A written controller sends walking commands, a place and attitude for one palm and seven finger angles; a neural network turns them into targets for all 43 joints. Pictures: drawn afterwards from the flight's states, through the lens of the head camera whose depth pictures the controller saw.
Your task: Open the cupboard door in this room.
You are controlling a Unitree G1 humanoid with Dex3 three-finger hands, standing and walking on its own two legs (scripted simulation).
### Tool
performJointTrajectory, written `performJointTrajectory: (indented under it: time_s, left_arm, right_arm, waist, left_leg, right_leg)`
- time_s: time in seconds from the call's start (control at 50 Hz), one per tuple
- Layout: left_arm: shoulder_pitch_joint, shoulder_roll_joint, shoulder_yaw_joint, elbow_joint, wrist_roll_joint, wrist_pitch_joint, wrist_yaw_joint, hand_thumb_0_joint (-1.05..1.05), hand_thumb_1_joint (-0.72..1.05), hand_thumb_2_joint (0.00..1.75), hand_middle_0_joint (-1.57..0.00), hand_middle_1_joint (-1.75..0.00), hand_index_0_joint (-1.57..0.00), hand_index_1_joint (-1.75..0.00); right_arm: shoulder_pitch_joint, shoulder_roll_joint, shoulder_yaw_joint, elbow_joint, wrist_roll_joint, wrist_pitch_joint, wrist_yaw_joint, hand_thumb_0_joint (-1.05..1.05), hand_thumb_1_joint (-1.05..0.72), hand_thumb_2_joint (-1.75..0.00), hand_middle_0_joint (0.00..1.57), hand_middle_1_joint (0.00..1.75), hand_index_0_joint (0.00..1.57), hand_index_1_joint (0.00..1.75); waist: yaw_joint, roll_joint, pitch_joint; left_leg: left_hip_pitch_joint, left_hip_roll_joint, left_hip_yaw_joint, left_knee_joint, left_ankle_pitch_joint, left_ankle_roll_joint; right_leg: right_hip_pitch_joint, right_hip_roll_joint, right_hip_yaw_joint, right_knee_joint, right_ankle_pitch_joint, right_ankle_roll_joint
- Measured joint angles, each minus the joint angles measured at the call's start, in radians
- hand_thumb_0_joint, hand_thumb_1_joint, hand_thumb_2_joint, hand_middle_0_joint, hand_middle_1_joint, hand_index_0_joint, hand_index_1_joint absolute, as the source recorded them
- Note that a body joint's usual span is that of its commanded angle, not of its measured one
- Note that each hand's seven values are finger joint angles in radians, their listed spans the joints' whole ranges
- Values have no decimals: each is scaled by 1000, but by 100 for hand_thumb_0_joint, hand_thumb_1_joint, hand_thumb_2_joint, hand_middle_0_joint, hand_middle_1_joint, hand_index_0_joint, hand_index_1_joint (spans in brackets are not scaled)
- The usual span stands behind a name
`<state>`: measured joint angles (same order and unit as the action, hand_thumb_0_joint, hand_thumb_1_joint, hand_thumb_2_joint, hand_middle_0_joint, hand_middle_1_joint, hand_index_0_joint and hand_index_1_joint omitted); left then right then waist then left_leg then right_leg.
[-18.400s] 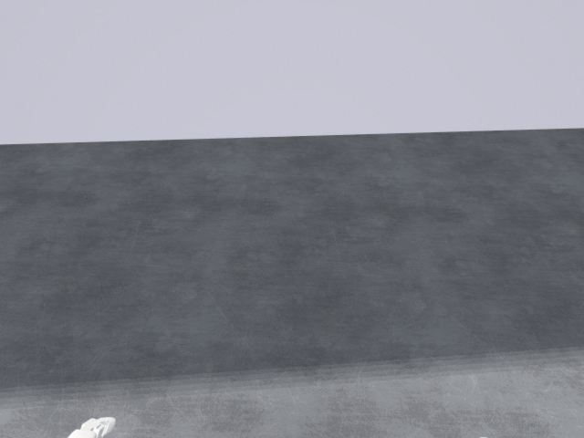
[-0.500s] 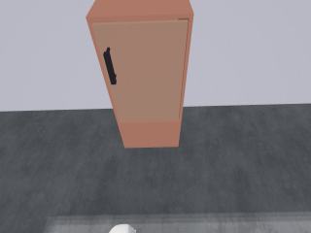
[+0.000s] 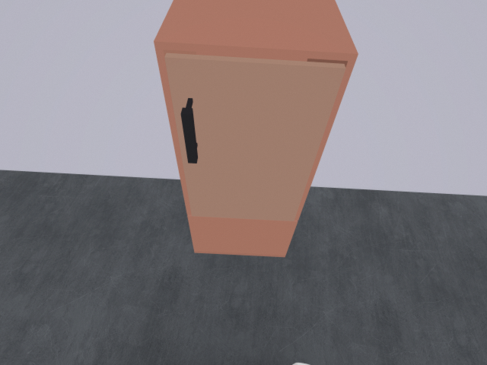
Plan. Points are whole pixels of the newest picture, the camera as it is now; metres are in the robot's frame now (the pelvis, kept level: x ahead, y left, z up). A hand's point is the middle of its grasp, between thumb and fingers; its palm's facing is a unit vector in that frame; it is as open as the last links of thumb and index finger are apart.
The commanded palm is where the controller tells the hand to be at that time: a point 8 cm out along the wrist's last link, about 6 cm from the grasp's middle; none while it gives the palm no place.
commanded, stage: come to a stop and stand still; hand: left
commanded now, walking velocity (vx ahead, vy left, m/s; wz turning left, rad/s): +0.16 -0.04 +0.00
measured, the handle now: (191, 131) +0.60 +0.18 +0.00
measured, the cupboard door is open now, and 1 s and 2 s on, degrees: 0 0 0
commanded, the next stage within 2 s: look again from close up in 0.96 s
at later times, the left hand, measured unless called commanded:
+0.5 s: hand out of the picture +0.14 +0.16 -0.17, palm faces +0.05 -0.97 -0.23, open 7.4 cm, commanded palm none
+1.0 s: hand out of the picture +0.05 +0.23 -0.17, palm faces +0.07 -0.95 -0.31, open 7.4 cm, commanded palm none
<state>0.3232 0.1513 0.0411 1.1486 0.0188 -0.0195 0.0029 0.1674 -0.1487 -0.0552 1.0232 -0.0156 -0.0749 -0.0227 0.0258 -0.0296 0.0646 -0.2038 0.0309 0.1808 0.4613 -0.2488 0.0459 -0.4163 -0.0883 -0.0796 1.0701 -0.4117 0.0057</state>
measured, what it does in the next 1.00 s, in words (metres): steps on the spot: right foot, then left foot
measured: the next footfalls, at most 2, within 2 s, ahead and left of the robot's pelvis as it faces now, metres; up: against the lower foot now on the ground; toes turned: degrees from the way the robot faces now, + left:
right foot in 0.22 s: +0.17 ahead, -0.14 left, +0.00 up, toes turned -1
left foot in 0.56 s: +0.08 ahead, +0.13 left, +0.00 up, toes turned +3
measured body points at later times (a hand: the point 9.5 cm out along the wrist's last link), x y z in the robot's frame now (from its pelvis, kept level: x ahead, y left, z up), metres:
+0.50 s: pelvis +0.05 -0.02 -0.01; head +0.10 -0.03 +0.44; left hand +0.14 +0.21 -0.15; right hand +0.09 -0.26 -0.17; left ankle +0.01 +0.11 -0.70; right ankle +0.13 -0.15 -0.74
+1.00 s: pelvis +0.05 +0.01 -0.02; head +0.04 -0.01 +0.43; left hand +0.05 +0.28 -0.15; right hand +0.15 -0.24 -0.15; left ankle +0.04 +0.12 -0.74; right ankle +0.13 -0.14 -0.74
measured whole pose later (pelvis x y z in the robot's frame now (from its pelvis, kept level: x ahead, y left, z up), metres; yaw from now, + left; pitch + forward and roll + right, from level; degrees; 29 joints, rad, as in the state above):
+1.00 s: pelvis +0.05 +0.01 -0.02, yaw +1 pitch -3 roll +1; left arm 0.36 0.25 0.03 0.95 0.02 0.02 0.01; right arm 0.24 -0.24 -0.03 0.88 -0.02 0.02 0.01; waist 0.03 0.03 0.02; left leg -0.23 0.01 0.04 0.63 -0.36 0.01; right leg -0.35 -0.08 -0.01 0.60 -0.20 0.04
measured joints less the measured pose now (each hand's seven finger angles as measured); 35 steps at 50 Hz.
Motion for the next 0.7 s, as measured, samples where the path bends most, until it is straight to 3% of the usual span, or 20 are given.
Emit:
performJointTrajectory:
  time_s: [0.1, 0.18, 0.22, 0.3, 0.36, 0.42, 0.5, 0.56, 0.58, 0.62, 0.7]
  left_arm:
    - [-98, 25, 9, -62, 1, 5, 3, 0, 91, 89, -20, -30, -20, -30]
    - [-170, 36, 2, -96, -3, 5, 13, 0, 91, 90, -20, -30, -20, -30]
    - [-184, 43, -5, -110, -3, -3, 17, 0, 91, 90, -20, -30, -20, -30]
    - [-217, 19, -20, -113, -5, -6, 23, 0, 91, 89, -20, -30, -20, -30]
    - [-242, 2, -21, -127, -2, 5, 30, 0, 91, 89, -20, -30, -20, -30]
    - [-248, -8, -17, -144, 2, 20, 34, 0, 90, 89, -20, -30, -20, -30]
    - [-230, 2, -5, -151, 9, 34, 34, 0, 90, 89, -20, -30, -21, -30]
    - [-166, 31, -19, -194, 0, 51, 41, 0, 90, 89, -20, -30, -21, -30]
    - [-147, 38, -17, -206, -6, 58, 40, 0, 90, 89, -20, -30, -21, -30]
    - [-104, 55, -8, -221, -8, 69, 37, 0, 90, 89, -20, -30, -21, -30]
    - [-21, 74, -9, -232, 3, 76, 24, 0, 90, 89, -20, -30, -20, -30]
  right_arm:
    - [79, -18, 8, 49, -7, 16, 1, -2, -95, -90, 21, 30, 20, 30]
    - [126, -6, 17, 92, -10, 41, -1, -1, -93, -90, 20, 30, 20, 30]
    - [145, 5, 19, 110, -6, 56, -1, -1, -92, -90, 20, 30, 20, 30]
    - [129, -2, 7, 114, 9, 96, 2, 0, -91, -90, 20, 30, 20, 30]
    - [98, -7, 0, 96, 13, 117, 1, 0, -91, -90, 20, 30, 20, 30]
    - [62, -21, -6, 69, 12, 129, 6, 0, -91, -90, 20, 30, 20, 30]
    - [26, -36, -7, 28, 9, 124, 13, 0, -91, -90, 20, 30, 20, 30]
    - [47, -54, 4, -68, -7, 110, 27, 0, -91, -90, 20, 30, 20, 30]
    - [56, -61, 0, -94, -15, 103, 24, 0, -91, -90, 20, 30, 20, 30]
    - [62, -62, 0, -125, -24, 111, 16, 0, -91, -90, 20, 30, 20, 30]
    - [67, -69, 8, -179, -21, 113, 14, 0, -91, -90, 20, 30, 20, 30]
  waist:
    - [-16, 0, -13]
    - [-37, 7, 1]
    - [-40, 0, 3]
    - [-66, 51, 24]
    - [-60, 53, 51]
    - [-44, 52, 67]
    - [-29, 37, 61]
    - [-47, 29, 23]
    - [-51, 32, 7]
    - [-34, 14, -16]
    - [-22, 20, -68]
  left_leg:
    - [76, -13, -2, -77, 1, -9]
    - [107, -6, -18, -48, -43, -34]
    - [110, -6, -16, 6, -88, -51]
    - [37, 17, -69, 188, -227, -71]
    - [-62, -12, -119, 402, -309, -71]
    - [-130, -26, -147, 510, -294, -76]
    - [-138, -15, -151, 439, -248, -82]
    - [-67, -9, -173, 169, -150, -60]
    - [-75, -8, -180, 161, -93, -53]
    - [-79, -14, -159, 223, -110, -47]
    - [-64, -14, -139, 246, -149, -37]
  right_leg:
    - [-64, -21, 10, -123, 94, 17]
    - [5, -11, 6, -360, 167, 20]
    - [69, -11, -1, -490, 280, 18]
    - [80, 9, -32, -468, 173, -19]
    - [83, -1, -38, -486, 187, -23]
    - [80, -10, -36, -510, 210, -19]
    - [67, -18, -31, -528, 237, -3]
    - [24, -26, -32, -463, 217, 18]
    - [10, -30, -36, -428, 198, 24]
    - [12, -25, -2, -396, 154, 20]
    - [23, 3, 50, -388, 131, 2]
